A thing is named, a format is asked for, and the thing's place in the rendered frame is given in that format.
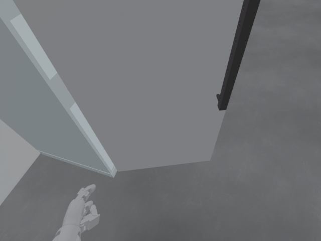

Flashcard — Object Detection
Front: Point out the robot left forearm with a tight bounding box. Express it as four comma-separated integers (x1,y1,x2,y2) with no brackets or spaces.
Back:
52,224,81,241

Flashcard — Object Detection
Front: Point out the fridge door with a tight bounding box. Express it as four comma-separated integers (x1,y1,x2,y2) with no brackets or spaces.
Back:
13,0,244,172

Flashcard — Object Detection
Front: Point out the handle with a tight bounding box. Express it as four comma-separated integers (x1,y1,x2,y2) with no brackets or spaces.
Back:
216,0,260,110

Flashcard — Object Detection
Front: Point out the left robot hand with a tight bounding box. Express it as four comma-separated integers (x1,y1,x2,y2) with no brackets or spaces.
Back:
62,184,100,233

